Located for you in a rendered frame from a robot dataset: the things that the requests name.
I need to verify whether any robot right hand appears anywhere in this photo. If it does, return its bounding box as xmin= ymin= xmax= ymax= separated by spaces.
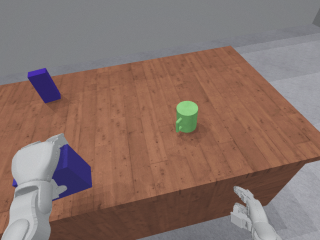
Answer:
xmin=230 ymin=186 xmax=269 ymax=233

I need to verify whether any robot right forearm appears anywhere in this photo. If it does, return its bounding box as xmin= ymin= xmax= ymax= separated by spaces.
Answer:
xmin=251 ymin=221 xmax=282 ymax=240

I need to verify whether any sponge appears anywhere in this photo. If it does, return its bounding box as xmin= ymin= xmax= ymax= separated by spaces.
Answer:
xmin=12 ymin=144 xmax=92 ymax=201

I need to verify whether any robot left hand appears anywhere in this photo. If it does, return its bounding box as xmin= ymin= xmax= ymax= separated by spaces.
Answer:
xmin=11 ymin=133 xmax=69 ymax=200

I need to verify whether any table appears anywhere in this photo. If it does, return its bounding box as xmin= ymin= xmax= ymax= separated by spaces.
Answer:
xmin=0 ymin=45 xmax=320 ymax=240

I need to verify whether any robot left forearm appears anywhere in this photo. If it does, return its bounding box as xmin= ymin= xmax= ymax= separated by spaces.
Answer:
xmin=1 ymin=180 xmax=53 ymax=240

